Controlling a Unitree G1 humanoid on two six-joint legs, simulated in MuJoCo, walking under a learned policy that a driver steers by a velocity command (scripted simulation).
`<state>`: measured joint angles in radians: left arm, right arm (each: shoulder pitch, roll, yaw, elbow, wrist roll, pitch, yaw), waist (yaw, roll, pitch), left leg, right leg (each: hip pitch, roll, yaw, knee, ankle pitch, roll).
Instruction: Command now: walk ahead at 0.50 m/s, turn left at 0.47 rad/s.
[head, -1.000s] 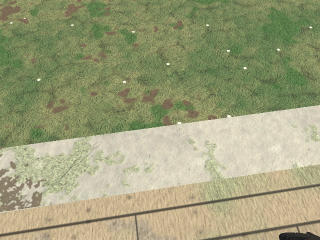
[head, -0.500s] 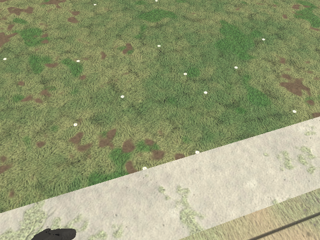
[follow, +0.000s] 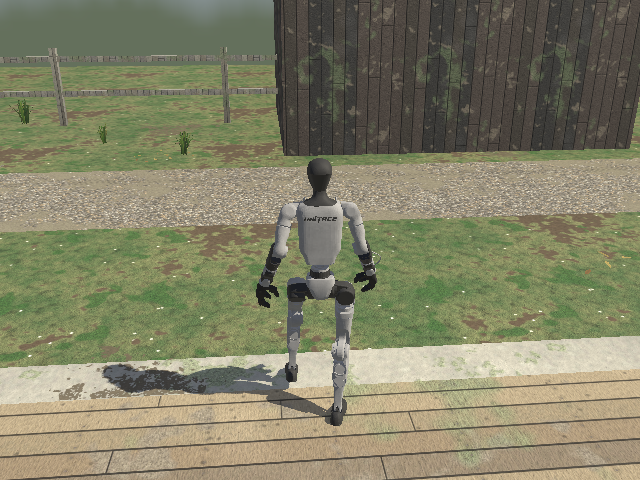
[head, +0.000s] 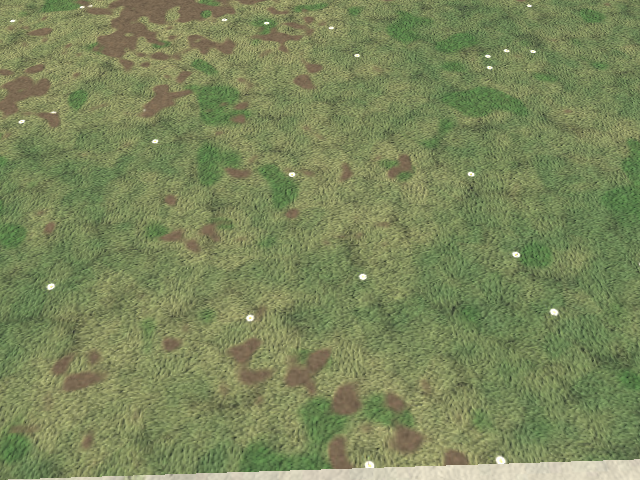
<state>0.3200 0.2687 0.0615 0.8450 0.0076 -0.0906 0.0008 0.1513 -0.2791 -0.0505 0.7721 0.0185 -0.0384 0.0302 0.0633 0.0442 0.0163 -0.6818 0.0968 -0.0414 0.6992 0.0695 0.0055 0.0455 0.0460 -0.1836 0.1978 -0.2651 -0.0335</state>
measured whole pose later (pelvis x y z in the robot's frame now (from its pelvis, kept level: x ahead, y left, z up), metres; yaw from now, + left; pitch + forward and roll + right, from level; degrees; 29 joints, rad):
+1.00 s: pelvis +0.57 +0.08 +0.00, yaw +19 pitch +2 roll -1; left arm 0.36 0.26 0.04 0.87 -0.01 -0.07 -0.01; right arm 0.10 -0.27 -0.05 0.68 0.00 -0.07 0.01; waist 0.09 0.04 0.03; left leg -0.63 0.07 -0.05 0.61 0.05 -0.01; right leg -0.04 0.06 -0.02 0.25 -0.24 -0.05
